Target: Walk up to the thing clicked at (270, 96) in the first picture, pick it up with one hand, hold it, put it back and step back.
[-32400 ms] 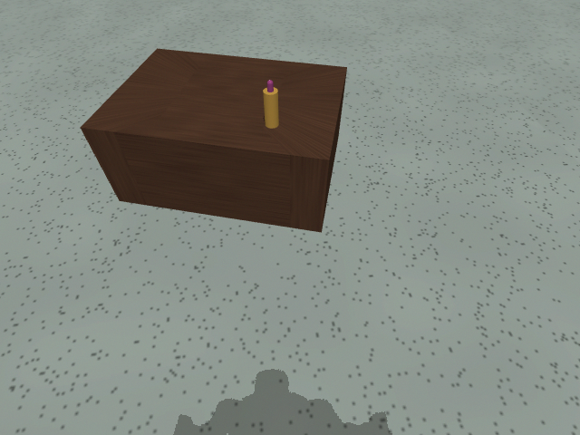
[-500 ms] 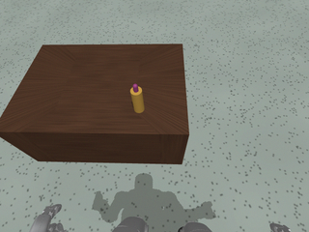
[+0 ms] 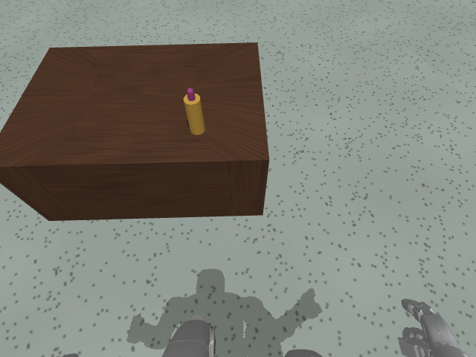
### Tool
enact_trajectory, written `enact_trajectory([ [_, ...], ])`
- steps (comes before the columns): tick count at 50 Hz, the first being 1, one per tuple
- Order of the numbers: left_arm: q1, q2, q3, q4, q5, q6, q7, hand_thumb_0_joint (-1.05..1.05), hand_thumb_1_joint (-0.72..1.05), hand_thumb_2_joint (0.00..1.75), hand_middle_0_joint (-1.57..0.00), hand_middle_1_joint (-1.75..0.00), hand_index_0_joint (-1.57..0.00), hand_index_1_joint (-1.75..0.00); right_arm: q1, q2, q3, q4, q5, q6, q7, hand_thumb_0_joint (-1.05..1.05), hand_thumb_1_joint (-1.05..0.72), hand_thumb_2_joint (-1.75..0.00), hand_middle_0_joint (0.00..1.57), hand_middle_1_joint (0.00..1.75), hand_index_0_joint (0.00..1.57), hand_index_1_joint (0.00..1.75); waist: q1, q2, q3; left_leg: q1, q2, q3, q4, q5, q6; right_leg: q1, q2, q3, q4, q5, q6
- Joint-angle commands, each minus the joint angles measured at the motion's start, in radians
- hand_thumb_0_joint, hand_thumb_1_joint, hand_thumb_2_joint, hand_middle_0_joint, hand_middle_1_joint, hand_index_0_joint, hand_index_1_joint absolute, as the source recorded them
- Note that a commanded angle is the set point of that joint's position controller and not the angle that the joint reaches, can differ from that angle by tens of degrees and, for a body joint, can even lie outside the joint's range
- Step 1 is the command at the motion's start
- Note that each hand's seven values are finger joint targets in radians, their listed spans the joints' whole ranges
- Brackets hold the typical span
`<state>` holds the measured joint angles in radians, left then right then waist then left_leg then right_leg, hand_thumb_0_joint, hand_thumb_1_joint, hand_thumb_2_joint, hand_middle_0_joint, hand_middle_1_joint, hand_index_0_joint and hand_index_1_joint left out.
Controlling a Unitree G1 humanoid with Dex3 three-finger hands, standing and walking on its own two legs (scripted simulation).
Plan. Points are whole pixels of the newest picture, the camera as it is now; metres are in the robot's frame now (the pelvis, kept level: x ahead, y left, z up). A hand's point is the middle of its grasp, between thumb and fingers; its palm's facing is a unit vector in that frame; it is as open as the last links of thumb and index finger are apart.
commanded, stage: step back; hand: left
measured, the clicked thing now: (194, 110) +0.84 +0.18 -0.24
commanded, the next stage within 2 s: stand in 1.82 s
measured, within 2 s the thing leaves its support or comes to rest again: neither
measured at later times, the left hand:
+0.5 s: hand out of the picture -0.06 +0.26 -0.13, palm faces +0.09 -0.91 -0.40, open 7.4 cm
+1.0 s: hand out of the picture -0.27 +0.25 -0.12, palm faces +0.14 -0.88 -0.45, open 7.4 cm
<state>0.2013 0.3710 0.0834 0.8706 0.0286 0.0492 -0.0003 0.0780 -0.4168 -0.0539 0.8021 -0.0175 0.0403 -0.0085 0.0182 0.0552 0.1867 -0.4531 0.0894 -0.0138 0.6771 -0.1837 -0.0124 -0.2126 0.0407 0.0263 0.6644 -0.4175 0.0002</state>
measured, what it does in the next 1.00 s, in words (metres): walks backwards: left foot, then right foot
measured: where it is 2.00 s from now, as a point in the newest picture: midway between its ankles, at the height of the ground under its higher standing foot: outside the picture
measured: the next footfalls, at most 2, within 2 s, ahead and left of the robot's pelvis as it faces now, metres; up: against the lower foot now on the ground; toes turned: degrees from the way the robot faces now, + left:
left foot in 0.32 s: -0.08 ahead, +0.11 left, +0.00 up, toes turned +4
right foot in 0.64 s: -0.21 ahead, -0.15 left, +0.00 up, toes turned +6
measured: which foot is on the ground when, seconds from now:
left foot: down 0.00-0.00, up 0.02-0.30, down 0.32-0.66, up 0.68-0.96, down 0.98-1.00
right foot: down 0.00-0.34, up 0.36-0.62, down 0.64-1.00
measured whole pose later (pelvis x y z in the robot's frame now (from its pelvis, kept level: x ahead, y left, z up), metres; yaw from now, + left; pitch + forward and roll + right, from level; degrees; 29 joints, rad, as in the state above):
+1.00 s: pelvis -0.29 -0.05 +0.01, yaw +7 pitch -3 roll +2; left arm 0.23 0.40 0.08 0.92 0.05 0.00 0.00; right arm 0.25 -0.40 -0.07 1.00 -0.03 0.03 0.02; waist 0.04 0.00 0.09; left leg -0.22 -0.03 -0.04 0.58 -0.33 -0.01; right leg -0.30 -0.07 -0.05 0.69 -0.33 -0.02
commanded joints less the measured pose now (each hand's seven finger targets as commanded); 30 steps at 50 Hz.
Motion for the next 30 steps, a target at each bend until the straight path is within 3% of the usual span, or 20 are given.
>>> enact_trajectory([
  [1, 0.009, 0.406, 0.096, -0.114, 0.017, -0.029, 0.009, 0.0, 0.9, 0.9, -0.2, -0.3, -0.2, -0.3, -0.04, -0.184, -0.061, -0.081, 0.011, 0.001, -0.031, 0.0, -0.9, -0.9, 0.2, 0.3, 0.2, 0.3, 0.057, -0.351, -0.103, -0.039, -0.158, -0.156, 0.452, -0.432, -0.004, -0.273, -0.486, 0.596, -0.432, 0.093, -0.31],
  [2, -0.048, 0.337, 0.079, -0.131, 0.007, -0.034, 0.015, 0.0, 0.9, 0.9, -0.2, -0.3, -0.2, -0.3, -0.003, -0.198, -0.06, -0.055, 0.016, 0.001, -0.031, 0.0, -0.9, -0.9, 0.2, 0.3, 0.2, 0.3, 0.014, -0.216, -0.094, -0.034, -0.177, -0.199, 0.516, -0.373, 0.005, -0.249, -0.407, 0.432, -0.364, 0.204, -0.269],
  [3, -0.113, 0.295, 0.063, -0.139, 0.009, -0.036, 0.021, 0.0, 0.9, 0.9, -0.2, -0.3, -0.2, -0.3, 0.046, -0.183, -0.055, -0.033, 0.02, -0.002, -0.029, 0.0, -0.9, -0.9, 0.2, 0.3, 0.2, 0.3, -0.03, -0.163, -0.106, -0.04, -0.205, -0.192, 0.537, -0.32, 0.017, -0.199, -0.315, 0.277, -0.288, 0.349, -0.21],
  [4, -0.148, 0.273, 0.064, -0.14, 0.015, -0.036, 0.023, 0.0, 0.9, 0.9, -0.2, -0.3, -0.2, -0.3, 0.082, -0.171, -0.05, -0.017, 0.022, -0.005, -0.029, 0.0, -0.9, -0.9, 0.2, 0.3, 0.2, 0.3, -0.051, -0.194, -0.118, -0.032, -0.213, -0.162, 0.545, -0.288, 0.01, -0.175, -0.277, 0.2, -0.26, 0.385, -0.183],
  [6, -0.096, 0.255, 0.062, -0.15, 0.017, -0.038, 0.028, 0.0, 0.9, 0.9, -0.2, -0.3, -0.2, -0.3, 0.1, -0.173, -0.043, -0.009, 0.012, -0.016, -0.03, 0.0, -0.9, -0.9, 0.2, 0.3, 0.2, 0.3, -0.014, -0.205, -0.159, -0.045, -0.205, -0.128, 0.514, -0.291, -0.006, -0.055, -0.251, 0.159, -0.205, 0.493, -0.185],
  [10, -0.005, 0.254, 0.062, -0.147, 0.013, -0.029, 0.046, 0.0, 0.9, 0.9, -0.2, -0.3, -0.2, -0.3, 0.055, -0.147, -0.037, -0.037, -0.002, -0.019, -0.028, 0.0, -0.9, -0.9, 0.2, 0.3, 0.2, 0.3, 0.048, -0.239, -0.197, -0.075, -0.141, -0.085, 0.255, -0.365, -0.013, 0.16, -0.317, 0.207, -0.151, 0.644, -0.218],
  [12, -0.016, 0.258, 0.06, -0.156, 0.006, -0.023, 0.048, 0.0, 0.9, 0.9, -0.2, -0.3, -0.2, -0.3, 0.088, -0.143, -0.04, -0.027, -0.007, -0.02, -0.023, 0.0, -0.9, -0.9, 0.2, 0.3, 0.2, 0.3, 0.038, -0.252, -0.225, 0.01, -0.116, -0.048, 0.09, -0.342, 0.002, 0.156, -0.321, 0.207, -0.117, 0.667, -0.206],
  [13, -0.045, 0.263, 0.058, -0.164, 0.0, -0.019, 0.046, 0.0, 0.9, 0.9, -0.2, -0.3, -0.2, -0.3, 0.133, -0.141, -0.043, -0.011, -0.006, -0.022, -0.021, 0.0, -0.9, -0.9, 0.2, 0.3, 0.2, 0.3, 0.015, -0.26, -0.248, 0.067, -0.107, -0.024, -0.019, -0.289, 0.012, 0.151, -0.313, 0.196, -0.088, 0.656, -0.192],
  [15, -0.07, 0.256, 0.046, -0.168, -0.01, -0.005, 0.036, 0.0, 0.9, 0.9, -0.2, -0.3, -0.2, -0.3, 0.197, -0.145, -0.052, 0.027, -0.009, -0.025, -0.018, 0.0, -0.9, -0.9, 0.2, 0.3, 0.2, 0.3, -0.016, -0.203, -0.269, 0.222, -0.129, 0.04, -0.269, -0.046, 0.025, 0.06, -0.265, 0.147, -0.008, 0.543, -0.14],
  [16, -0.049, 0.22, 0.032, -0.17, -0.011, -0.001, 0.031, 0.0, 0.9, 0.9, -0.2, -0.3, -0.2, -0.3, 0.184, -0.185, -0.065, 0.029, -0.017, -0.026, -0.019, 0.0, -0.9, -0.9, 0.2, 0.3, 0.2, 0.3, -0.004, -0.13, -0.26, 0.298, -0.04, -0.092, -0.292, 0.005, 0.06, -0.073, -0.221, 0.137, 0.025, 0.389, -0.096],
  [17, -0.069, 0.19, 0.02, -0.184, -0.019, -0.004, 0.028, 0.0, 0.9, 0.9, -0.2, -0.3, -0.2, -0.3, 0.144, -0.303, -0.085, 0.011, -0.018, -0.022, -0.013, 0.0, -0.9, -0.9, 0.2, 0.3, 0.2, 0.3, -0.017, 0.121, -0.249, 0.309, 0.191, -0.408, -0.318, 0.101, 0.189, -0.267, -0.044, 0.021, 0.187, 0.034, -0.03],
  [18, -0.144, 0.231, 0.046, -0.179, -0.017, -0.001, 0.042, 0.0, 0.9, 0.9, -0.2, -0.3, -0.2, -0.3, 0.112, -0.369, -0.094, -0.008, -0.017, -0.021, -0.006, 0.0, -0.9, -0.9, 0.2, 0.3, 0.2, 0.3, -0.066, 0.19, -0.212, 0.093, 0.323, -0.536, -0.375, 0.154, 0.326, -0.19, 0.013, 0.055, 0.434, -0.252, -0.009],
  [19, -0.139, 0.238, 0.05, -0.16, -0.009, 0.004, 0.043, 0.0, 0.9, 0.9, -0.2, -0.3, -0.2, -0.3, 0.075, -0.328, -0.089, -0.007, -0.023, -0.029, -0.01, 0.0, -0.9, -0.9, 0.2, 0.3, 0.2, 0.3, -0.045, 0.098, -0.185, 0.053, 0.308, -0.482, -0.355, 0.168, 0.326, -0.181, 0.022, 0.146, 0.557, -0.229, -0.016],
  [20, -0.096, 0.221, 0.048, -0.14, -0.023, 0.007, 0.04, 0.0, 0.9, 0.9, -0.2, -0.3, -0.2, -0.3, 0.029, -0.265, -0.064, -0.015, -0.022, -0.03, -0.015, 0.0, -0.9, -0.9, 0.2, 0.3, 0.2, 0.3, -0.006, 0.016, -0.188, 0.103, 0.232, -0.352, -0.313, 0.252, 0.283, -0.217, 0.041, 0.181, 0.607, -0.169, -0.024],
  [21, -0.049, 0.217, 0.047, -0.112, -0.029, 0.008, 0.039, 0.0, 0.9, 0.9, -0.2, -0.3, -0.2, -0.3, -0.009, -0.241, -0.053, -0.024, -0.027, -0.027, -0.017, 0.0, -0.9, -0.9, 0.2, 0.3, 0.2, 0.3, 0.028, 0.022, -0.177, 0.11, 0.183, -0.271, -0.294, 0.25, 0.251, -0.229, 0.046, 0.173, 0.647, -0.128, -0.027],
  [23, 0.008, 0.216, 0.05, -0.087, -0.026, 0.002, 0.028, 0.0, 0.9, 0.9, -0.2, -0.3, -0.2, -0.3, -0.032, -0.218, -0.049, -0.029, -0.022, -0.026, -0.02, 0.0, -0.9, -0.9, 0.2, 0.3, 0.2, 0.3, 0.042, 0.081, -0.172, 0.133, 0.184, -0.227, -0.273, 0.227, 0.254, -0.208, 0.016, 0.112, 0.57, -0.104, -0.001],
  [25, -0.004, 0.194, 0.039, -0.089, -0.016, -0.006, 0.021, 0.0, 0.9, 0.9, -0.2, -0.3, -0.2, -0.3, -0.005, -0.202, -0.05, -0.032, -0.029, -0.017, -0.016, 0.0, -0.9, -0.9, 0.2, 0.3, 0.2, 0.3, 0.009, 0.101, -0.173, 0.201, 0.155, -0.205, -0.261, 0.19, 0.254, -0.202, 0.005, 0.068, 0.399, -0.118, 0.02],
  [27, -0.028, 0.187, 0.034, -0.093, -0.013, -0.015, 0.016, 0.0, 0.9, 0.9, -0.2, -0.3, -0.2, -0.3, 0.055, -0.219, -0.056, -0.022, -0.027, -0.011, -0.016, 0.0, -0.9, -0.9, 0.2, 0.3, 0.2, 0.3, -0.024, 0.131, -0.219, 0.312, 0.16, -0.214, -0.218, 0.225, 0.241, -0.181, -0.027, 0.039, 0.166, -0.116, 0.02],
  [29, 0.002, 0.187, 0.032, -0.06, -0.009, -0.029, 0.016, 0.0, 0.9, 0.9, -0.2, -0.3, -0.2, -0.3, 0.057, -0.238, -0.06, -0.013, -0.02, 0.001, -0.011, 0.0, -0.9, -0.9, 0.2, 0.3, 0.2, 0.3, -0.028, 0.142, -0.279, 0.333, 0.14, -0.194, -0.19, 0.145, 0.222, -0.094, -0.012, -0.028, -0.037, -0.055, 0.006],
  [30, 0.058, 0.175, 0.03, -0.027, -0.008, -0.035, 0.016, 0.0, 0.9, 0.9, -0.2, -0.3, -0.2, -0.3, 0.037, -0.251, -0.062, -0.013, -0.013, 0.009, -0.009, 0.0, -0.9, -0.9, 0.2, 0.3, 0.2, 0.3, 0.002, 0.151, -0.294, 0.281, 0.133, -0.178, -0.162, 0.117, 0.199, 0.0, -0.009, -0.057, -0.202, 0.048, -0.011],
])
